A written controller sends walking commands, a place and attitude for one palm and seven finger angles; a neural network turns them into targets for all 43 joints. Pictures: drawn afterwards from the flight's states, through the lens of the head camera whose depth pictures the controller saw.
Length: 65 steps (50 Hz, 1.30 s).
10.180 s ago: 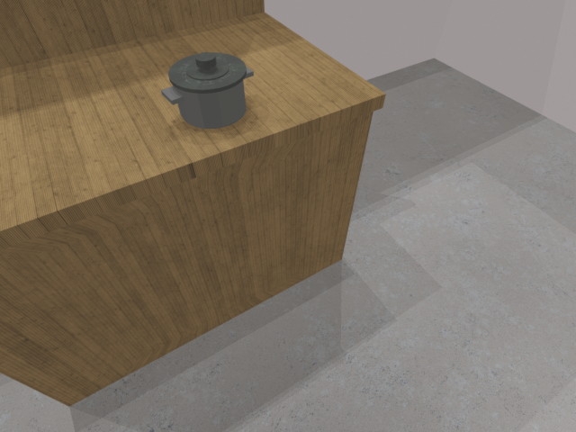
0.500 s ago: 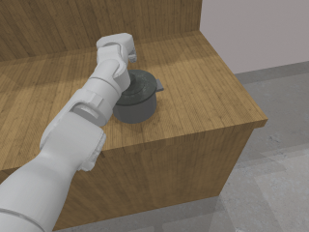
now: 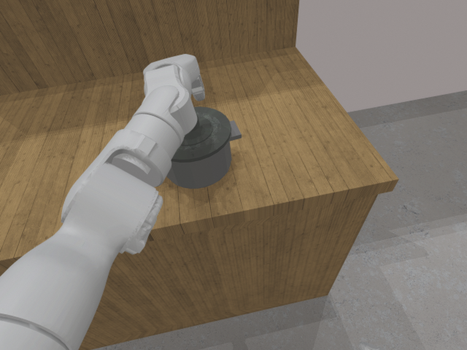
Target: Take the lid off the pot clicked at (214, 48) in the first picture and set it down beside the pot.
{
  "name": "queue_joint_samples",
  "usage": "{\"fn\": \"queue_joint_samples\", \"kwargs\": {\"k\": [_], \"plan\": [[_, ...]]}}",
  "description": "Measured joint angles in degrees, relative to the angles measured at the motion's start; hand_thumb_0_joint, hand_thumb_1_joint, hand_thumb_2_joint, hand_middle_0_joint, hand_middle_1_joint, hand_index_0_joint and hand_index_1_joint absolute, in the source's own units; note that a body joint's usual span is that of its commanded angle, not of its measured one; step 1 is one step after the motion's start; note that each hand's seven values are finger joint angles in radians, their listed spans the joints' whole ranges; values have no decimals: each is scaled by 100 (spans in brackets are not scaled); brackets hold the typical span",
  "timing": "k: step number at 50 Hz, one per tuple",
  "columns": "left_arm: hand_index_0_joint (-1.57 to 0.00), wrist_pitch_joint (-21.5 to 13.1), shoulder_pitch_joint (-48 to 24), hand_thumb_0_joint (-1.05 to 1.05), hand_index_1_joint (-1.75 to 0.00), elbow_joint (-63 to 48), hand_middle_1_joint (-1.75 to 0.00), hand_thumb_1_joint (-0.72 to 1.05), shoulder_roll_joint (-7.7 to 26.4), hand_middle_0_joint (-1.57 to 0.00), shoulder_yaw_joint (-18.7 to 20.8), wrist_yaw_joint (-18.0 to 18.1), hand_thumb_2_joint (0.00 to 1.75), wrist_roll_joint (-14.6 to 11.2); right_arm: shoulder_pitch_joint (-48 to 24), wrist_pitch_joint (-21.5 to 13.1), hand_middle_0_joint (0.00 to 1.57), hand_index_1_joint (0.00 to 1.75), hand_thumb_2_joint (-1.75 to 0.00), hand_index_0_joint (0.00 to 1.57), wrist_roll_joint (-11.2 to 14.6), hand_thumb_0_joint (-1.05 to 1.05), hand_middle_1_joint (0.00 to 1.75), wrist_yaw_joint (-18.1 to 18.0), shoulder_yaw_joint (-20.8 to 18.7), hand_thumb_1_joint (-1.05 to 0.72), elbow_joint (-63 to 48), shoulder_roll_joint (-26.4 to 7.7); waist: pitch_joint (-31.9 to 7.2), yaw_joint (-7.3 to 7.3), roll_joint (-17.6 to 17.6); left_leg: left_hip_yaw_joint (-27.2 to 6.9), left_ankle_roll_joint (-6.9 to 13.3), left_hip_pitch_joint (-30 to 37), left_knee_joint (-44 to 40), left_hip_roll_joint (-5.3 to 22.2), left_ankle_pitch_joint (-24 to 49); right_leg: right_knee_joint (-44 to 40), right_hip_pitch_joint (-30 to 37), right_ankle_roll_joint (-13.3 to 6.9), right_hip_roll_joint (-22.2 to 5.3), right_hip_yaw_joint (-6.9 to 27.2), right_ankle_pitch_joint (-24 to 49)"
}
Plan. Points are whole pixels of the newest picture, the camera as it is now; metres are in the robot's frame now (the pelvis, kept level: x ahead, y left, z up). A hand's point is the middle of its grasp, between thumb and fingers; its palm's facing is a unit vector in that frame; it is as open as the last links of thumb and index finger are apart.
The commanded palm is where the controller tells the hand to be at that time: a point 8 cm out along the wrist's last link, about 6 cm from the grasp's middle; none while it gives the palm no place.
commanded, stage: lower the open fingers around the knob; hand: left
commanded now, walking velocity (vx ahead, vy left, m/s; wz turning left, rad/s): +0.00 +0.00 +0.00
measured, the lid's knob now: (188, 122) +0.51 +0.08 +0.13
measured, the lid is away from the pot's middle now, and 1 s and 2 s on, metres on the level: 0.00 0.00 0.00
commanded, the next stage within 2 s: none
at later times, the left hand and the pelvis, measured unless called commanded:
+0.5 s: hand (185, 122) +0.47 +0.07 +0.17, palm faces -0.34 -0.11 -0.93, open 9.9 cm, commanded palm +0.47 +0.08 +0.21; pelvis -0.01 +0.00 +0.00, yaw +0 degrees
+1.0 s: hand (186, 122) +0.48 +0.07 +0.16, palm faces -0.34 -0.10 -0.93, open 9.8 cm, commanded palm +0.48 +0.08 +0.20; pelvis +0.00 +0.00 +0.00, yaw +0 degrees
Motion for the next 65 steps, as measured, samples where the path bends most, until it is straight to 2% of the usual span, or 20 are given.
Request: {"fn": "queue_joint_samples", "kwargs": {"k": [9, 16, 25, 31, 39, 51, 65], "plan": [[-89, -125, 335, 0, -8, -241, -8, -36, 5, -89, -115, -253, 168, -52, 19, -35, 20, 30, -89, 20, -17, 0, 30, 2, -49, -91, 14, -48, 40, 49, -18, -22, 1, 74, 17, -1, -14, 6, 87, -7, 0, -21, -16], [-89, -238, 299, 0, -8, -117, -8, -35, -27, -89, -229, -69, 168, -32, -84, -131, 20, 30, -89, 20, 2, 0, 30, -28, -37, -91, -2, 30, 49, 27, -73, -43, -5, -20, 62, -9, 0, 49, 3, -7, -9, -42, -9], [-88, -115, -16, 0, -8, 479, -8, -36, -87, -89, -123, 92, 168, 57, -121, -9, 20, 30, -89, 21, 0, 0, 30, -50, 44, -91, 49, 60, 38, -150, -96, -31, 1, -221, 129, 5, -2, 68, -182, 0, 5, -28, 22], [-88, -253, 33, 0, -8, 555, -9, -35, 44, -90, -31, 117, 168, 84, 101, -34, 20, 30, -89, 21, -17, 0, 30, -115, -2, -91, 74, 2, 43, -255, -58, 5, 13, -292, 143, 14, -25, 63, -259, 13, 14, 10, 24], [-89, -290, 165, 0, -8, 430, -10, -35, 82, -92, -57, 181, 168, 50, 387, -11, 20, 30, -89, 20, -14, 0, 30, -49, -71, -91, 188, -58, -16, -223, -71, 37, 9, -259, 157, 34, -81, 52, -228, 10, 34, 43, -7], [-89, -221, 121, 0, -8, 474, -10, -35, 51, -90, -98, 159, 168, 68, 151, 26, 20, 30, -89, 20, 3, 0, 30, -46, -41, -91, 100, -30, -20, -238, -86, 16, 0, -309, 225, 42, -104, 108, -265, -1, 42, 23, -30], [-89, -226, -135, 0, -8, 766, -11, -35, 190, -93, 32, 57, 168, 150, 71, 122, 20, 30, -89, 21, 17, 0, 30, -116, 13, -91, 24, -44, -34, -352, -107, 5, -12, -471, 324, 77, -140, 153, -404, -17, 77, 14, -36]]}}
